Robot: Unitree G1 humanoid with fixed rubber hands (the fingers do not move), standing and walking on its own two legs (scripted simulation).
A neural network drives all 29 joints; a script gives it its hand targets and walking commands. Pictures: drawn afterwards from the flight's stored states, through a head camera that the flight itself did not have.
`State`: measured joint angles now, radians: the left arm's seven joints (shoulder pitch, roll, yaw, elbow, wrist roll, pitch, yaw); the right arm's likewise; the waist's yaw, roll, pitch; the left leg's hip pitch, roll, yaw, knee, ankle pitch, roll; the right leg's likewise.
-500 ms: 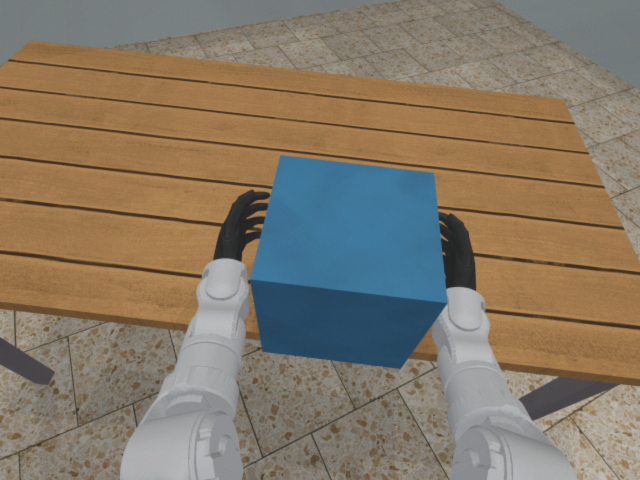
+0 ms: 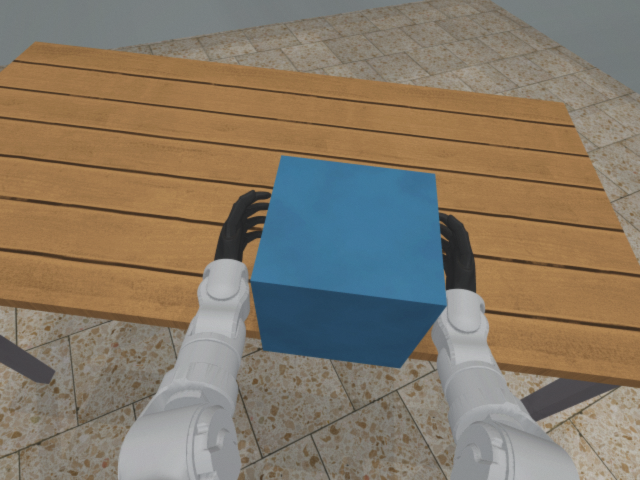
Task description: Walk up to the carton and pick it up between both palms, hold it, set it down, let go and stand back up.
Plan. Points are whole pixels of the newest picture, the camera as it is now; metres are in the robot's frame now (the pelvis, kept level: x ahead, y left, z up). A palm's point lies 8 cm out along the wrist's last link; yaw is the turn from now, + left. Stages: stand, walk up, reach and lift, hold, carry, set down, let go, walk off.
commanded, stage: reach and lift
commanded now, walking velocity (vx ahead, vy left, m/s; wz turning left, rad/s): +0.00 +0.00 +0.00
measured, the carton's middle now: (343, 267) +0.40 -0.01 +0.01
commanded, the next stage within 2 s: none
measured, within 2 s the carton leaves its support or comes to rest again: leaves its support in 0.10 s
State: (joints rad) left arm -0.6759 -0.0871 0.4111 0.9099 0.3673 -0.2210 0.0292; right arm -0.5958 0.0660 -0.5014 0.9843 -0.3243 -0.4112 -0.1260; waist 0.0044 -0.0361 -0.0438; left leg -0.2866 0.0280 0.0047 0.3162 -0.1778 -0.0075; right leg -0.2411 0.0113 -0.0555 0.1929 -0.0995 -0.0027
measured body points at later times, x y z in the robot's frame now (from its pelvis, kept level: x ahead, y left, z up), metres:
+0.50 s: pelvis -0.03 -0.01 +0.00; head +0.03 +0.02 +0.44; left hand +0.39 +0.14 +0.06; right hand +0.37 -0.16 +0.05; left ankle -0.02 +0.12 -0.75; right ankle -0.01 -0.12 -0.75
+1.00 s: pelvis -0.01 -0.01 +0.00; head -0.02 +0.02 +0.45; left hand +0.39 +0.14 +0.13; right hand +0.38 -0.15 +0.11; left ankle -0.02 +0.12 -0.75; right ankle -0.01 -0.12 -0.75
